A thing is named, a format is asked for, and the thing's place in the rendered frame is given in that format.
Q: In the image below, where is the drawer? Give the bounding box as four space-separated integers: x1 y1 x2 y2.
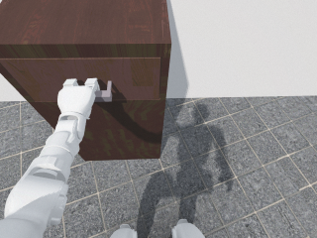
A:
0 57 160 101

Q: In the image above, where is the robot left thigh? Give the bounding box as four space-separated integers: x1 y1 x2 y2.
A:
110 228 138 238

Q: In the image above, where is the cabinet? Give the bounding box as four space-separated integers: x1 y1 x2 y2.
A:
0 0 171 162

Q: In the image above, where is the handle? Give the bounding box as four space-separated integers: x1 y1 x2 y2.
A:
94 80 113 102

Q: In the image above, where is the robot left forearm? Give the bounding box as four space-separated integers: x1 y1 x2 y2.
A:
4 111 86 218

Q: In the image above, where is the robot left upper arm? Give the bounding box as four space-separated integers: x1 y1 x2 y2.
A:
0 175 69 238

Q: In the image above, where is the robot left hand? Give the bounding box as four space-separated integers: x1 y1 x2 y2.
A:
57 78 100 120

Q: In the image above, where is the robot right thigh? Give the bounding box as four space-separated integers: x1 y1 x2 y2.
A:
171 222 205 238

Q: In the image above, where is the robot thigh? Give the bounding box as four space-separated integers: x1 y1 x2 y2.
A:
171 222 205 238
110 228 138 238

